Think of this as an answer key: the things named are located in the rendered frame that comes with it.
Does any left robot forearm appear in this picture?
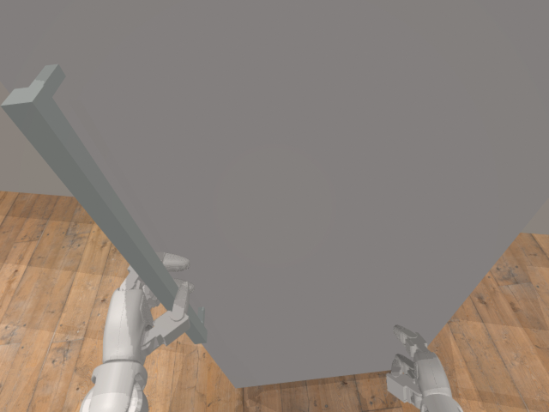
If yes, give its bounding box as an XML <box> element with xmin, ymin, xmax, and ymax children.
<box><xmin>79</xmin><ymin>360</ymin><xmax>148</xmax><ymax>412</ymax></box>

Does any robot right hand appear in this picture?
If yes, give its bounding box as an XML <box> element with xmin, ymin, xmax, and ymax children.
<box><xmin>386</xmin><ymin>325</ymin><xmax>452</xmax><ymax>409</ymax></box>

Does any handle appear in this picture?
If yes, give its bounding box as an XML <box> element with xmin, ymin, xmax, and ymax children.
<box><xmin>0</xmin><ymin>64</ymin><xmax>208</xmax><ymax>344</ymax></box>

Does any right robot forearm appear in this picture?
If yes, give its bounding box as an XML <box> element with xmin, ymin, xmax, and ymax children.
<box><xmin>420</xmin><ymin>394</ymin><xmax>463</xmax><ymax>412</ymax></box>

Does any fridge door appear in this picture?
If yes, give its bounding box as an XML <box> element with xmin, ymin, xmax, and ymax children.
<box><xmin>0</xmin><ymin>0</ymin><xmax>549</xmax><ymax>388</ymax></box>

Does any robot left hand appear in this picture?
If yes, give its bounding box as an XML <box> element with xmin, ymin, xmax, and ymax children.
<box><xmin>103</xmin><ymin>252</ymin><xmax>195</xmax><ymax>365</ymax></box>

